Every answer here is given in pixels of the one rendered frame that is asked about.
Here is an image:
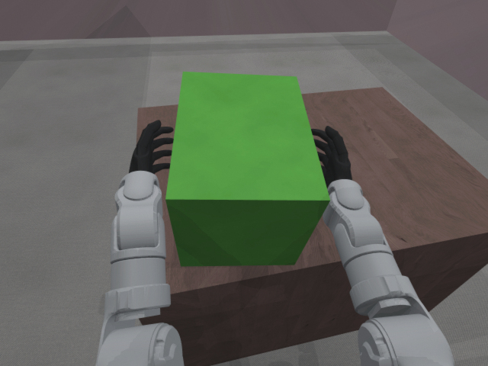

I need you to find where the left robot upper arm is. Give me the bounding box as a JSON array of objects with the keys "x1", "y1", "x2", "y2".
[{"x1": 97, "y1": 323, "x2": 184, "y2": 366}]

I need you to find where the right robot hand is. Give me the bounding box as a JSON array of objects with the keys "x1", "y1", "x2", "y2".
[{"x1": 311, "y1": 126, "x2": 352, "y2": 188}]

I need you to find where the right robot upper arm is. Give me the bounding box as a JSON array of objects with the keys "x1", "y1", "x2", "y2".
[{"x1": 358, "y1": 314, "x2": 454, "y2": 366}]

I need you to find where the right robot forearm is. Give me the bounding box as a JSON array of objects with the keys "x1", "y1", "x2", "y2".
[{"x1": 323, "y1": 179, "x2": 454, "y2": 364}]

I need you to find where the carton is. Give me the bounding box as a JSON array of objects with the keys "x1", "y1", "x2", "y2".
[{"x1": 165, "y1": 72, "x2": 330, "y2": 267}]

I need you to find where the left robot forearm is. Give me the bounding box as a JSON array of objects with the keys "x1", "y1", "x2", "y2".
[{"x1": 95, "y1": 171, "x2": 171, "y2": 366}]

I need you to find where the pedestal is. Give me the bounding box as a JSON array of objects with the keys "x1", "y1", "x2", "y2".
[{"x1": 136, "y1": 87, "x2": 488, "y2": 366}]

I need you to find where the left robot hand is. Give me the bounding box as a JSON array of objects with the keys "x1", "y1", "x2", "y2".
[{"x1": 129, "y1": 120, "x2": 174, "y2": 174}]

